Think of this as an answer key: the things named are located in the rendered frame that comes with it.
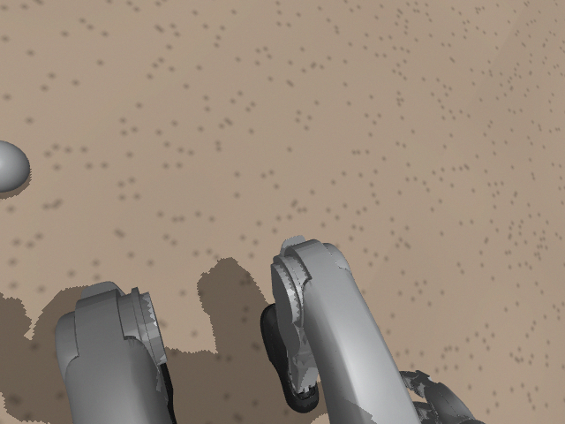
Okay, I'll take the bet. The ball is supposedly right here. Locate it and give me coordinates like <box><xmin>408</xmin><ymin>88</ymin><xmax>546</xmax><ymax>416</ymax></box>
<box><xmin>0</xmin><ymin>140</ymin><xmax>30</xmax><ymax>193</ymax></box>

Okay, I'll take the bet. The right robot foot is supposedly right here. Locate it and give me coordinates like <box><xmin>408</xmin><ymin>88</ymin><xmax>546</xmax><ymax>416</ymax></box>
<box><xmin>260</xmin><ymin>303</ymin><xmax>319</xmax><ymax>413</ymax></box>

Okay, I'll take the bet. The left robot foot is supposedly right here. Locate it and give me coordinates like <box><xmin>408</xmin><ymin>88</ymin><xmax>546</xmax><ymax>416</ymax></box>
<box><xmin>160</xmin><ymin>362</ymin><xmax>177</xmax><ymax>424</ymax></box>

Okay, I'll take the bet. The right robot hand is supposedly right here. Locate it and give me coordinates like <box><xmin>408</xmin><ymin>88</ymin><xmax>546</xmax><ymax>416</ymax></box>
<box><xmin>399</xmin><ymin>370</ymin><xmax>475</xmax><ymax>424</ymax></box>

